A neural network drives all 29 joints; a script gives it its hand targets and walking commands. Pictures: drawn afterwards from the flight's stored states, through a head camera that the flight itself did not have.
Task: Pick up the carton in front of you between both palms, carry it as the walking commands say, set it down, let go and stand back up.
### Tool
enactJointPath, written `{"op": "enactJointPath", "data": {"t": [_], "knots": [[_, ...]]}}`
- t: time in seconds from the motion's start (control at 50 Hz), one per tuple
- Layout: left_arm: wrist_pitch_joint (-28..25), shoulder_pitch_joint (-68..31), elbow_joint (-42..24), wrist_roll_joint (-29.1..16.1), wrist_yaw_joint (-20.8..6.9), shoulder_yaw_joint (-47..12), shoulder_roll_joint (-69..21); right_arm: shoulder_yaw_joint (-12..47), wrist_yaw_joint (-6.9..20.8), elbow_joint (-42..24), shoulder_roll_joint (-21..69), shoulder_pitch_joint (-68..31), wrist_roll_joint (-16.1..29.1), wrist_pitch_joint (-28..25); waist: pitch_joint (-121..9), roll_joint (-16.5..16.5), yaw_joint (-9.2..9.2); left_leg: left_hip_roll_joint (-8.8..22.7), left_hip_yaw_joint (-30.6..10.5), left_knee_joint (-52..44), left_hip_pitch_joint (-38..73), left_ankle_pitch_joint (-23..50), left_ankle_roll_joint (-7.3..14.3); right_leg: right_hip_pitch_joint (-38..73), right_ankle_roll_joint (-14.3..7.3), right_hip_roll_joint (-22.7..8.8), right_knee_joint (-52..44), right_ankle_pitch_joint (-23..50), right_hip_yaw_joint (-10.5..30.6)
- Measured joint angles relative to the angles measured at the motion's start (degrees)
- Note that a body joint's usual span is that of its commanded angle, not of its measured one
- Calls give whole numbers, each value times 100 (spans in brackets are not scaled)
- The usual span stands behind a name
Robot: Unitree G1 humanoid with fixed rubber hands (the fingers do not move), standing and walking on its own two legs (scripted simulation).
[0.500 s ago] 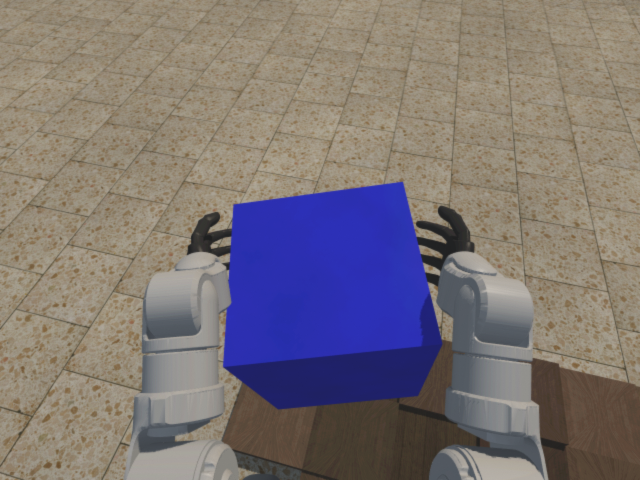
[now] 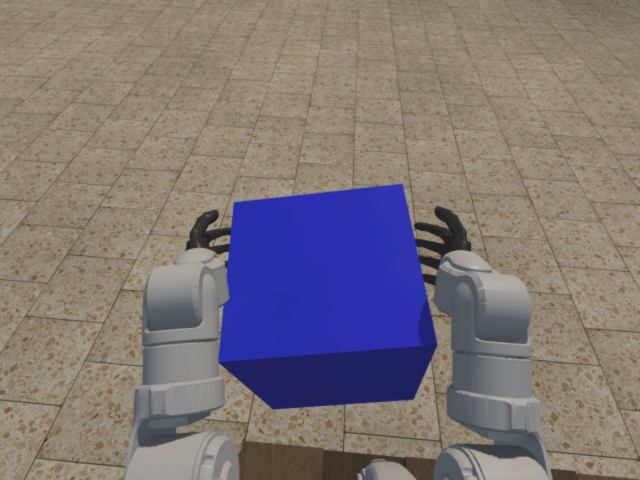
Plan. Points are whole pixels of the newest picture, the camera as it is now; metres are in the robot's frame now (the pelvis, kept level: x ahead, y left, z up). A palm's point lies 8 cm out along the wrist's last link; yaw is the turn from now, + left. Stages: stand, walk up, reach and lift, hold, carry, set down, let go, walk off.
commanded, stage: carry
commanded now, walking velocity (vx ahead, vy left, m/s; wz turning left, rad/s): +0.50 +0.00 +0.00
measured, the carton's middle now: (330, 308) +0.35 -0.03 +0.02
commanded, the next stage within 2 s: none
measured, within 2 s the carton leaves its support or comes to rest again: neither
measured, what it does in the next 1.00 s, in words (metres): goes down: right foot, then left foot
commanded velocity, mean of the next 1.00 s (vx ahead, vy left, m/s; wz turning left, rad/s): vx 0.50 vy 0.00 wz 0.00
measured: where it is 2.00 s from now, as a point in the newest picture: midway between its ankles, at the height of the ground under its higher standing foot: (317, 237)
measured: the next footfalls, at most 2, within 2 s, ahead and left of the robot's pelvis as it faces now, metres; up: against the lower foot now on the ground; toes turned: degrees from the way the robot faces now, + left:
right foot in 0.28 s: +0.37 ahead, -0.14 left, -0.02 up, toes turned -5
left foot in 0.76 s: +0.65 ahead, +0.07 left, -0.04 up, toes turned +9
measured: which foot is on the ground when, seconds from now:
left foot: down 0.00-0.26, up 0.28-0.74, down 0.76-1.00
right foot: up 0.00-0.26, down 0.28-0.76, up 0.78-1.00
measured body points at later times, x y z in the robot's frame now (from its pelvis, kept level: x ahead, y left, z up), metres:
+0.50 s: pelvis +0.31 -0.07 -0.01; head +0.35 -0.08 +0.43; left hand +0.66 +0.10 +0.07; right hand +0.67 -0.19 +0.07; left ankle +0.33 +0.06 -0.69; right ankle +0.33 -0.13 -0.75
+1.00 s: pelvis +0.64 -0.04 -0.04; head +0.63 -0.04 +0.41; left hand +0.97 +0.10 +0.08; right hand +0.95 -0.20 +0.09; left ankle +0.61 +0.06 -0.78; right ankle +0.74 -0.16 -0.73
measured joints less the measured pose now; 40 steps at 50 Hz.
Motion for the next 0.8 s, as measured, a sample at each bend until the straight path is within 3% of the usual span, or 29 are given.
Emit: {"op": "enactJointPath", "data": {"t": [0.12,0.22,0.28,0.3,0.34,0.4,0.48,0.58,0.7,0.76,0.8], "knots": [[35,52,-317,-62,41,14,78,-35,44,133,37,-274,20,-97,-110,-116,138,17,-88,-527,889,-378,-174,-476,59,-275,-1472,1262,-140],[99,-3,-191,-211,-14,-41,262,-4,71,150,127,-293,-185,-26,-288,-179,313,129,-154,-558,1586,-1002,-426,259,-99,-113,-3385,2119,-544],[84,-169,201,-223,15,-125,274,-55,146,238,60,-239,-297,41,-363,-226,471,187,-202,778,1526,-1612,-533,1083,-174,15,-4068,2462,-724],[-5,-167,327,-159,24,-113,203,-46,195,348,-20,-243,-308,16,-360,-34,575,285,-318,1622,1231,-1637,-516,1010,-212,143,-3749,2224,-773],[-78,-161,589,-84,78,-141,104,-99,262,505,-98,-133,-298,-9,-273,71,607,147,-569,3271,446,-1543,-438,983,-352,168,-3257,1764,-832],[-65,58,528,-107,137,-155,-3,-133,211,372,-36,99,-254,56,-109,114,629,116,-449,4172,-629,-1138,-283,1329,-402,195,-3387,994,-836],[-198,265,67,-229,137,-142,-8,-82,181,23,115,207,-281,-119,143,109,620,281,-390,3287,-1547,-713,-321,1847,-387,243,-3872,795,-794],[-380,692,-442,-159,2,-117,-202,-3,168,-507,292,598,-285,-249,135,83,561,419,-400,1550,-1744,426,-383,2459,-238,187,-4124,1709,-879],[-231,1367,-877,-6,-33,-370,-388,241,353,-900,287,1281,-302,-95,-338,-46,604,307,-94,-235,-1104,1670,-396,3580,-21,172,-4407,707,-865],[-83,1507,-1308,-112,8,-455,-283,358,351,-1094,310,1193,-293,31,-457,53,663,308,127,-876,-396,1859,-242,3620,80,168,-3368,5,-714],[-20,1428,-1381,-253,-20,-483,-22,477,308,-1028,347,1080,-322,-20,-530,-174,530,169,219,-388,-440,773,-160,2911,142,90,-1668,-612,-350]]}}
